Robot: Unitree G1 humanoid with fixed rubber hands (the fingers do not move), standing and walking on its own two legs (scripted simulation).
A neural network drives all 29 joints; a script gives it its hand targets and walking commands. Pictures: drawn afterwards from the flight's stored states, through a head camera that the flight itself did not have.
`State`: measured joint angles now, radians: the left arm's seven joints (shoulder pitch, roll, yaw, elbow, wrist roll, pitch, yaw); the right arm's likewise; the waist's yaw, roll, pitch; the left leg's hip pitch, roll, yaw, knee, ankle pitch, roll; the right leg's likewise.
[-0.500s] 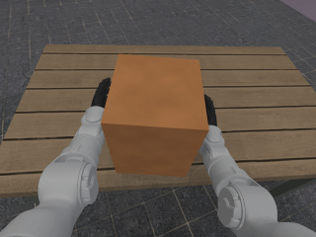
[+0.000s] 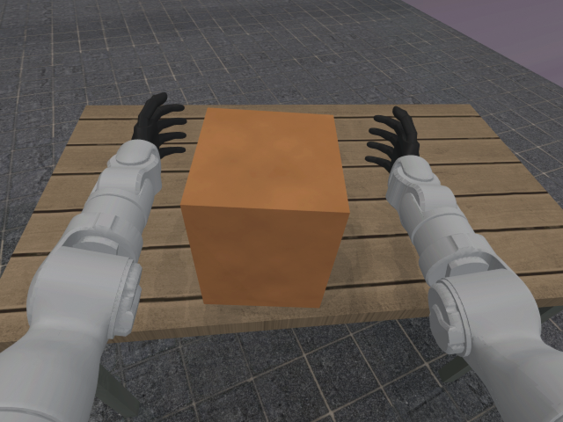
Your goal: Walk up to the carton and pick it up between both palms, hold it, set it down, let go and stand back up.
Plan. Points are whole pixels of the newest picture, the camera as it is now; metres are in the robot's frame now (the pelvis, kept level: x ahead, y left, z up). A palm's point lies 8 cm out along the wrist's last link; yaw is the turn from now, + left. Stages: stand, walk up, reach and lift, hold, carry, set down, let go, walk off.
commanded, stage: set down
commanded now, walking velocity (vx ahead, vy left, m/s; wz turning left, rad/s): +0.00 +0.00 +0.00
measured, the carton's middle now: (266, 212) +0.43 -0.01 +0.05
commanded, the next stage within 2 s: none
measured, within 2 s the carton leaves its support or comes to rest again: neither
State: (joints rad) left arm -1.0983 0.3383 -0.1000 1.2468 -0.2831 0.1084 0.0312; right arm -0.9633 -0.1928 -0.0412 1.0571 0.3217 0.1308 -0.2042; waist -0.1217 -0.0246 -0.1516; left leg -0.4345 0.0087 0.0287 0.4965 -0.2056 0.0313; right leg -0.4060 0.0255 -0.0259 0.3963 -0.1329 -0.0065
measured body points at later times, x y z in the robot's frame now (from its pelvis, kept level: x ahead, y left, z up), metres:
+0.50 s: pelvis +0.00 -0.02 +0.01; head +0.00 +0.01 +0.45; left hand +0.48 +0.16 +0.22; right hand +0.43 -0.19 +0.21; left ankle +0.02 +0.09 -0.74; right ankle +0.03 -0.12 -0.74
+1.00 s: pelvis -0.01 -0.01 +0.01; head -0.01 +0.02 +0.45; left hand +0.42 +0.18 +0.15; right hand +0.37 -0.19 +0.15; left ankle +0.02 +0.09 -0.74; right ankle +0.03 -0.12 -0.74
